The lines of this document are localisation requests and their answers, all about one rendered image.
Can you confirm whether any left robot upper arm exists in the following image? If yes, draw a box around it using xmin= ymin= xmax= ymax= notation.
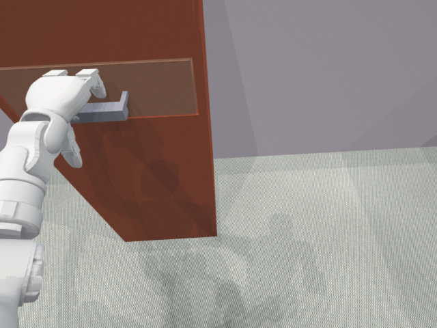
xmin=0 ymin=239 xmax=45 ymax=328

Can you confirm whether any drawer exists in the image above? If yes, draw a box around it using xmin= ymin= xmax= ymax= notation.
xmin=0 ymin=58 xmax=197 ymax=117

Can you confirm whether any robot left forearm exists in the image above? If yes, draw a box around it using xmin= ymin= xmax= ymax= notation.
xmin=0 ymin=108 xmax=69 ymax=240

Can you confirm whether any handle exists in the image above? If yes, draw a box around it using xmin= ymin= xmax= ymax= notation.
xmin=70 ymin=91 xmax=129 ymax=124

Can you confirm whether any cabinet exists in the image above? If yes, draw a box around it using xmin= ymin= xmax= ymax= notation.
xmin=0 ymin=0 xmax=217 ymax=242

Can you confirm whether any left robot hand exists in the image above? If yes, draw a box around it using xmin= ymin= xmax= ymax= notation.
xmin=25 ymin=69 xmax=107 ymax=168

